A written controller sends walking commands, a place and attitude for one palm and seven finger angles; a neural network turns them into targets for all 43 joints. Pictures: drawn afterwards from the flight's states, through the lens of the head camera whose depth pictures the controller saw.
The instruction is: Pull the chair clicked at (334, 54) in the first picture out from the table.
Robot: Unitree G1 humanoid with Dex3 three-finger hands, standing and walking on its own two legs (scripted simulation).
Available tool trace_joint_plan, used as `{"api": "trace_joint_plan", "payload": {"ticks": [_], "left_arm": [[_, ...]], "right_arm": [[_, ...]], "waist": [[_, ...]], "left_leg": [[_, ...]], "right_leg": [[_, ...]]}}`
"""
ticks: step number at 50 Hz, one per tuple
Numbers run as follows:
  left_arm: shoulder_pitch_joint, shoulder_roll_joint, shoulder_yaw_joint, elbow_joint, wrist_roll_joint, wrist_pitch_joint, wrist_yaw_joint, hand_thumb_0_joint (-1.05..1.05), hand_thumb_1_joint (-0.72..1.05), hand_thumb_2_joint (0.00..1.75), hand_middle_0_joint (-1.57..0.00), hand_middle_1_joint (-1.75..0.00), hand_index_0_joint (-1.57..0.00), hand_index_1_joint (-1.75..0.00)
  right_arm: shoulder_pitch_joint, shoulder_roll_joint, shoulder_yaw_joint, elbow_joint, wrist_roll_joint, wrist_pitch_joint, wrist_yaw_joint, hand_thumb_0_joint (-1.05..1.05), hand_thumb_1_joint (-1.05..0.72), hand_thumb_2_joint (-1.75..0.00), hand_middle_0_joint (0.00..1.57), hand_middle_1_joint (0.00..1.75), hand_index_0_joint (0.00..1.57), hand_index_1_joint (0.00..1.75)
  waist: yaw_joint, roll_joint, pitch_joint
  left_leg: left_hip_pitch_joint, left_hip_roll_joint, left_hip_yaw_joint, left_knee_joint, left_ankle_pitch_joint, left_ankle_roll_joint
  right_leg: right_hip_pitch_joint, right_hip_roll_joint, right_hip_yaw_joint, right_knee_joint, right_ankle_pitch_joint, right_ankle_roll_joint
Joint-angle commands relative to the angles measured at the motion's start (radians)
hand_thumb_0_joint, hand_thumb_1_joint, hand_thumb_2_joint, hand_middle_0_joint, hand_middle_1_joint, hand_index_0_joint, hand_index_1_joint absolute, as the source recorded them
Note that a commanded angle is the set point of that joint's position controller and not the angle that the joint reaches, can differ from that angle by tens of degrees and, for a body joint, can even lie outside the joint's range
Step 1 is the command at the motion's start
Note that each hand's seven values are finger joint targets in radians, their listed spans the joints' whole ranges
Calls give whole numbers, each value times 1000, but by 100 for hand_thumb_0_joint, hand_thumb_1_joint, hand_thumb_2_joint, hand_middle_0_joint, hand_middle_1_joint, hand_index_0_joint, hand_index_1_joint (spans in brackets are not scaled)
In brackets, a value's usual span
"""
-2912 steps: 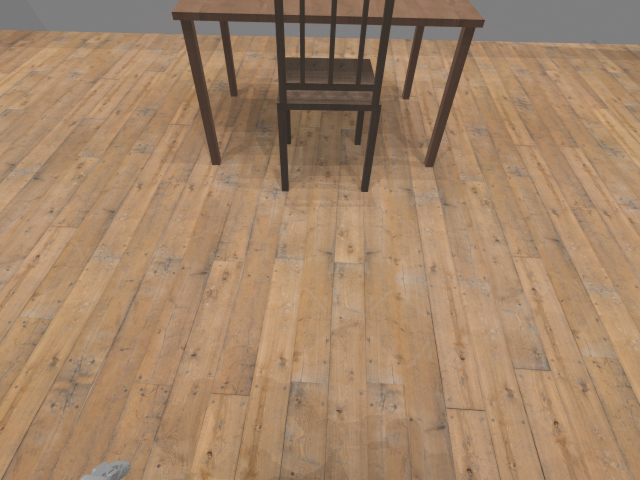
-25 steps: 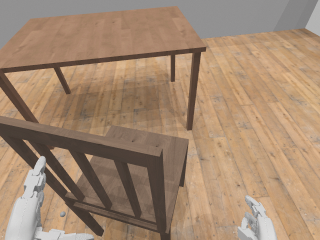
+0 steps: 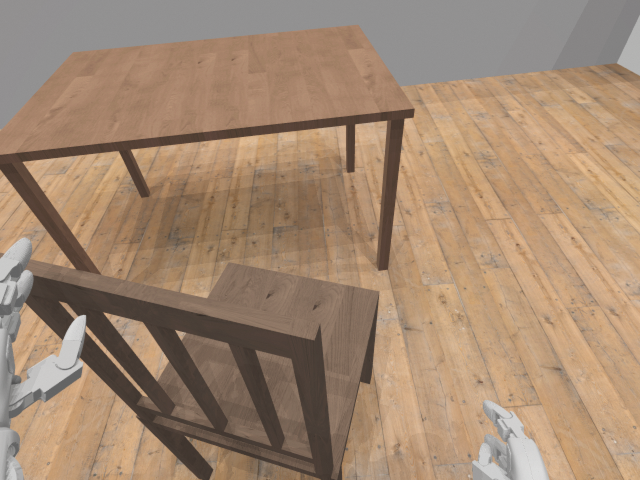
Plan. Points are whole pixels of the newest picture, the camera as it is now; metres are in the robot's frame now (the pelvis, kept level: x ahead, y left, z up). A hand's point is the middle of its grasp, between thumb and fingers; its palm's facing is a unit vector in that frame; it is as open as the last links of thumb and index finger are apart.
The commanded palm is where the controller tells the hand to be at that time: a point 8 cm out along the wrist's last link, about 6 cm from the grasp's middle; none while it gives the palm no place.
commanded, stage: draw the hand back to the body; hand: left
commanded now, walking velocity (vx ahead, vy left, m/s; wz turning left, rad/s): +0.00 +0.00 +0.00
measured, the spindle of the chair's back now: (194, 382) +0.26 +0.23 -0.06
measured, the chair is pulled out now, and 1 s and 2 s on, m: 0.57 0.57 0.57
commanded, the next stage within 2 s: step back with the hand held close in 0.38 s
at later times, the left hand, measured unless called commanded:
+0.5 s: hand (51, 357) +0.17 +0.27 +0.17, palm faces +0.49 -0.76 -0.43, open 7.4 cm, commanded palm +0.13 +0.30 +0.18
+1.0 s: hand (27, 385) +0.15 +0.28 +0.16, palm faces +0.43 -0.74 -0.52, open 7.4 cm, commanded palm +0.09 +0.31 +0.18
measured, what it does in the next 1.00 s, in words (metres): shifts its weight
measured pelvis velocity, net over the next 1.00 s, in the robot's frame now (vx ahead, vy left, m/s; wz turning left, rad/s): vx -0.05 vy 0.01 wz -0.03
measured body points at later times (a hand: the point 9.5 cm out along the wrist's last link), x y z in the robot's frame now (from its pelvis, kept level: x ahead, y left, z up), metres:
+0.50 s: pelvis -0.01 +0.00 +0.00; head -0.04 -0.03 +0.45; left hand +0.14 +0.30 +0.19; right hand +0.17 -0.22 -0.09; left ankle -0.08 +0.11 -0.74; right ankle +0.03 -0.12 -0.74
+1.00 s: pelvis -0.05 +0.01 +0.00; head -0.04 +0.01 +0.45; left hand +0.12 +0.31 +0.19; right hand +0.12 -0.23 -0.09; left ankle -0.08 +0.11 -0.74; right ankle +0.03 -0.12 -0.74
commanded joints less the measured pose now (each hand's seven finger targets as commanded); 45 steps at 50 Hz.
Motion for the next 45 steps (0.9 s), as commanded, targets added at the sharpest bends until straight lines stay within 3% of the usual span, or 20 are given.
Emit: {"api": "trace_joint_plan", "payload": {"ticks": [1,3,5,12,15,22,24,25,26,27,28,30,33,35,37,38,40,42,43,45], "left_arm": [[-90,189,153,-167,-5,-74,20,0,90,90,-20,-30,-20,-30],[-55,143,119,-120,-11,-66,8,0,90,90,-20,-30,-20,-30],[-55,145,120,-102,-11,-72,3,0,90,90,-20,-30,-20,-30],[-72,207,152,-236,-1,-94,9,0,90,90,-20,-30,-20,-30],[-83,202,149,-228,1,-89,13,0,90,90,-20,-30,-20,-30],[-90,171,134,-125,-6,-83,6,0,90,90,-20,-30,-20,-30],[-100,158,119,-127,-6,-84,0,0,90,90,-20,-30,-20,-30],[-163,137,74,-147,-4,-89,-4,0,90,90,-20,-30,-20,-30],[-290,305,249,-218,-6,-140,3,0,90,90,-20,-30,-20,-30],[-193,233,203,-114,1,-142,-5,0,90,90,-20,-30,-20,-30],[-201,238,193,-158,4,-145,-8,0,90,90,-20,-30,-20,-30],[-118,184,151,-157,13,-145,-12,0,90,90,-20,-30,-20,-30],[-47,198,169,-232,16,-151,-4,0,90,90,-20,-30,-20,-30],[-2,223,199,-260,18,-154,4,0,90,90,-20,-30,-20,-30],[34,240,223,-270,17,-153,10,0,90,90,-20,-30,-20,-30],[27,271,250,-290,18,-156,14,0,90,90,-20,-30,-20,-30],[43,251,237,-275,12,-155,16,0,90,90,-20,-30,-20,-30],[49,241,235,-247,12,-152,19,0,90,90,-20,-30,-20,-30],[40,243,236,-234,12,-148,20,0,90,90,-20,-30,-20,-30],[25,232,220,-230,13,-145,23,0,90,90,-20,-30,-20,-30]], "right_arm": [[-118,-92,-30,-146,1,-60,0,0,-90,-90,20,30,20,30],[-126,-93,-36,-146,7,-47,6,0,-90,-90,20,30,20,30],[-125,-99,-40,-143,6,-38,10,0,-90,-90,20,30,20,30],[-130,-97,-40,-154,2,-53,15,0,-90,-90,20,30,20,30],[-131,-92,-35,-147,3,-58,11,0,-90,-90,20,30,20,30],[-133,-98,-40,-139,7,-43,11,0,-90,-90,20,30,20,30],[-134,-99,-37,-140,7,-40,13,0,-90,-90,20,30,20,30],[-136,-106,-31,-143,6,-44,15,0,-90,-90,20,30,20,30],[-98,-119,-39,-169,13,-29,8,0,-90,-90,20,30,20,30],[-96,-105,-38,-148,7,-15,4,0,-90,-90,20,30,20,30],[-111,-107,-38,-165,7,-8,4,0,-90,-90,20,30,20,30],[-112,-112,-33,-174,-4,5,4,0,-90,-90,20,30,20,30],[-134,-115,-36,-191,-8,15,2,0,-90,-90,20,30,20,30],[-134,-109,-40,-200,-8,20,2,0,-90,-90,20,30,20,30],[-132,-105,-49,-207,-5,31,0,0,-90,-90,20,30,20,30],[-136,-107,-55,-208,-1,33,-3,0,-90,-90,20,30,20,30],[-128,-99,-57,-214,3,43,-8,0,-90,-90,20,30,20,30],[-124,-100,-62,-209,5,49,-12,0,-90,-90,20,30,20,30],[-128,-107,-64,-206,5,50,-15,0,-90,-90,20,30,20,30],[-122,-109,-62,-206,5,53,-17,0,-90,-90,20,30,20,30]], "waist": [[-5,-24,-62],[-7,-64,-26],[-7,-78,-13],[3,10,-114],[-2,32,-70],[-5,-78,0],[-7,-32,8],[-17,-32,14],[-30,-86,92],[-36,-137,69],[-35,-103,77],[-35,-61,8],[-31,17,-100],[-27,4,-156],[-30,-55,-180],[-33,-46,-194],[-37,-76,-175],[-41,-73,-149],[-45,-39,-130],[-44,-51,-99]], "left_leg": [[-157,19,-9,-101,372,-8],[-171,24,-7,-108,355,-5],[-177,25,-3,-112,346,0],[-139,21,-6,-114,375,-6],[-144,21,-11,-121,364,-11],[-172,29,-7,-134,267,3],[-175,26,-7,-140,256,1],[-175,23,-11,-143,243,3],[-230,51,-10,-121,133,27],[-209,43,-21,-106,104,29],[-200,39,-21,-106,105,31],[-186,46,-16,-120,157,29],[-207,65,-30,-130,272,27],[-229,75,-36,-115,325,25],[-256,75,-42,-94,340,19],[-270,73,-49,-85,353,16],[-285,74,-51,-78,345,11],[-308,78,-54,-77,302,15],[-323,80,-56,-84,285,18],[-361,90,-66,-99,229,25]], "right_leg": [[214,-15,55,-60,213,-20],[199,-12,55,-75,190,-20],[197,-14,56,-76,191,-19],[249,-16,68,-72,212,-21],[226,-11,67,-79,192,-24],[185,-10,72,-105,99,-19],[181,-12,74,-108,84,-21],[171,-13,73,-109,71,-19],[85,-66,196,-171,63,-11],[76,-86,197,-188,25,-17],[55,-91,214,-200,26,-22],[94,-89,179,-154,83,-16],[188,-82,142,-62,246,-10],[223,-82,132,-22,315,-6],[243,-87,136,-4,370,-7],[258,-91,140,12,416,-12],[230,-97,142,20,420,-13],[201,-94,148,20,391,-10],[191,-92,151,20,383,-13],[174,-85,149,26,312,-6]]}}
